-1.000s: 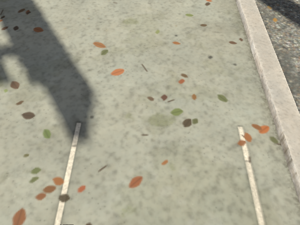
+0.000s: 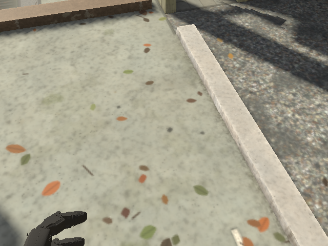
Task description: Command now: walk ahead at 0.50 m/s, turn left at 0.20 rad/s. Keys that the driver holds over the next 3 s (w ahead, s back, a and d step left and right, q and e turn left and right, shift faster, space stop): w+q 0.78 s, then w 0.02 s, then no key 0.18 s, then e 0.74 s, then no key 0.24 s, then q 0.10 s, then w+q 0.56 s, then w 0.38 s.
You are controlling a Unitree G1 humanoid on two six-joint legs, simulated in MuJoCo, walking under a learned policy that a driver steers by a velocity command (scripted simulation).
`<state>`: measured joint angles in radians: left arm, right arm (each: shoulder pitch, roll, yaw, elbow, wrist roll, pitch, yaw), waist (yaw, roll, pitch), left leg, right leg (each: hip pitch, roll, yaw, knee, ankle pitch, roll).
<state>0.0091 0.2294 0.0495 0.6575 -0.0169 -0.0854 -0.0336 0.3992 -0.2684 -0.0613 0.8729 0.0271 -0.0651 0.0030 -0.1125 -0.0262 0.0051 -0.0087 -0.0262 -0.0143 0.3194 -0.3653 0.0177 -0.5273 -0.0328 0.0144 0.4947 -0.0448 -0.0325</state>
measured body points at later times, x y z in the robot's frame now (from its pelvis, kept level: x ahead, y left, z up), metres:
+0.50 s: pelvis +0.25 +0.02 +0.00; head +0.27 +0.03 +0.44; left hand +0.20 +0.31 -0.13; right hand +0.51 -0.16 -0.09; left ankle +0.36 +0.18 -0.71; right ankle +0.14 -0.13 -0.73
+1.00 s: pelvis +0.49 +0.12 +0.00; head +0.51 +0.15 +0.45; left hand +0.58 +0.44 -0.08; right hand +0.69 -0.10 -0.11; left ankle +0.37 +0.17 -0.73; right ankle +0.69 +0.09 -0.72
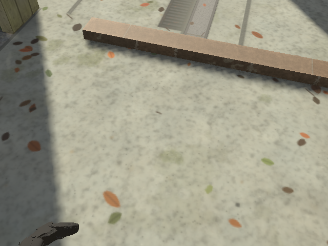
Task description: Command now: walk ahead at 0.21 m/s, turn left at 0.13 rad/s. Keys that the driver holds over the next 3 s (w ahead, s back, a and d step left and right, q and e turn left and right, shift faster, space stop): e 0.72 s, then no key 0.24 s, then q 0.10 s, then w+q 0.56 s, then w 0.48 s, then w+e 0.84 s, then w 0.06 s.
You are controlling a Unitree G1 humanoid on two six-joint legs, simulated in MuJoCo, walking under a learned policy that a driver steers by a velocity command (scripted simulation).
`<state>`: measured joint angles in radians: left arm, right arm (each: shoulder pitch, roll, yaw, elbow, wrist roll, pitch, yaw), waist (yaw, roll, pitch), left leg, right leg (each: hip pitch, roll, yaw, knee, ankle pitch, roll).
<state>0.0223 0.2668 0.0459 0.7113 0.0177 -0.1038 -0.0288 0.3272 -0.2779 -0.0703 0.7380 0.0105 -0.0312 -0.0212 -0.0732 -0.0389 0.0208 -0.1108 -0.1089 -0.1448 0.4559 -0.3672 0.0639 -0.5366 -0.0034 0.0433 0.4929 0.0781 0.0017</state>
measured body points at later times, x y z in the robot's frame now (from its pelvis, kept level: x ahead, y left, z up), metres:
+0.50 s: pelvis +0.08 +0.01 +0.00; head +0.11 +0.02 +0.45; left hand +0.28 +0.27 -0.11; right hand +0.16 -0.29 -0.09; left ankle +0.13 +0.12 -0.73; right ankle +0.12 -0.12 -0.70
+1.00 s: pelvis +0.06 -0.03 +0.01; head +0.08 -0.07 +0.45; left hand +0.33 +0.13 -0.07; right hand +0.05 -0.35 -0.11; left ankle +0.11 +0.12 -0.67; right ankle +0.03 -0.12 -0.73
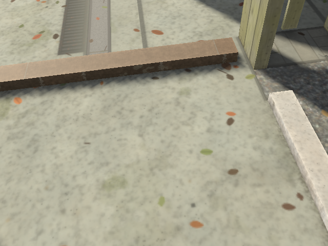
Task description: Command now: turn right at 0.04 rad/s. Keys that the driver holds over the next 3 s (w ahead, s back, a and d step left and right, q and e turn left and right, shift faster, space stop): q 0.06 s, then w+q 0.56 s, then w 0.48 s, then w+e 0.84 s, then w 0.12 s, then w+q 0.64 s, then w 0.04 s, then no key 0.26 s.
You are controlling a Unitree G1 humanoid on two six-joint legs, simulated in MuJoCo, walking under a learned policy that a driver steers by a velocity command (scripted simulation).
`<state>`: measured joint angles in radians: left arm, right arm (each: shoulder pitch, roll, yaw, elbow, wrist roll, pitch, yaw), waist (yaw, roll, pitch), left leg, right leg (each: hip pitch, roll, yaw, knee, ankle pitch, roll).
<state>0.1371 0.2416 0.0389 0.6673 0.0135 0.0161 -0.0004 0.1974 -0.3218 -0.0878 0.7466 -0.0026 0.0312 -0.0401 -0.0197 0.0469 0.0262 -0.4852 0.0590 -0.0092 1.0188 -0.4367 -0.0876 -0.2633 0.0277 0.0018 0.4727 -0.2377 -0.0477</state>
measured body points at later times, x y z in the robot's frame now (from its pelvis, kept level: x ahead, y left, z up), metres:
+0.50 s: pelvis +0.07 +0.06 +0.01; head +0.09 +0.09 +0.46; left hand +0.17 +0.36 -0.10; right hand +0.16 -0.21 -0.10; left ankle -0.01 +0.13 -0.74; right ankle +0.13 -0.09 -0.67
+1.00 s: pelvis +0.35 +0.10 +0.00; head +0.37 +0.11 +0.45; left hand +0.29 +0.38 -0.12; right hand +0.59 -0.09 -0.10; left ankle +0.31 +0.24 -0.67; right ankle +0.39 +0.01 -0.74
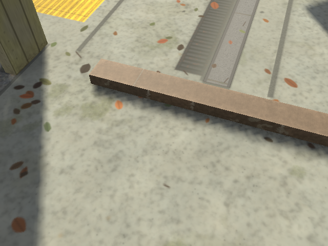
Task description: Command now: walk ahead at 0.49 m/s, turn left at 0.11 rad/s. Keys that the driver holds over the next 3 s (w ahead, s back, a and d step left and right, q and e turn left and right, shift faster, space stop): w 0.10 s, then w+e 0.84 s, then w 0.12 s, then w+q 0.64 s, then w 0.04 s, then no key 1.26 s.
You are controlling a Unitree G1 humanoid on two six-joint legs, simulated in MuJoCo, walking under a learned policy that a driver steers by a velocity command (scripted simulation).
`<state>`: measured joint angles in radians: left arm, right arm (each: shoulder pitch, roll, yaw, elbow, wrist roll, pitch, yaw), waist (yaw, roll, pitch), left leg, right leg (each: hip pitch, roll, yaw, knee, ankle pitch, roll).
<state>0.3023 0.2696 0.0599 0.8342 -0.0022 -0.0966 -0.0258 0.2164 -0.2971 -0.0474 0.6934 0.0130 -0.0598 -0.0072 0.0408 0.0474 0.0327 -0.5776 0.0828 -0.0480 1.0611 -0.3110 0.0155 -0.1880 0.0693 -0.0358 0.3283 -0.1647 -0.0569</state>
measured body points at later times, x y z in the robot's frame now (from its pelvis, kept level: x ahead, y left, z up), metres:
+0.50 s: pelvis +0.28 +0.06 +0.00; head +0.30 +0.07 +0.45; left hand +0.45 +0.32 -0.11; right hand +0.31 -0.23 -0.10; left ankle +0.29 +0.16 -0.74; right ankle +0.31 -0.10 -0.66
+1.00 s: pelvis +0.53 -0.06 +0.00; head +0.56 -0.09 +0.45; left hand +0.73 +0.16 -0.11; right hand +0.56 -0.38 -0.10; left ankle +0.65 +0.09 -0.66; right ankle +0.52 -0.12 -0.74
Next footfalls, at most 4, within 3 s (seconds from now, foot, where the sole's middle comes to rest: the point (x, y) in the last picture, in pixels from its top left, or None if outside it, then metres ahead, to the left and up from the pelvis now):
0.26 left None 0.33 0.16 -0.78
0.78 right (213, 227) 0.55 -0.14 -0.78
1.30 left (199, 152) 0.92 -0.09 -0.78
1.62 right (253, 143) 0.98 -0.36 -0.78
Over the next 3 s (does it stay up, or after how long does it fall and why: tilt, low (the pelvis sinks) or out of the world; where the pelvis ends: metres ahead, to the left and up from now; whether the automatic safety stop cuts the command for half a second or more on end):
stays up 1.20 -0.28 0.07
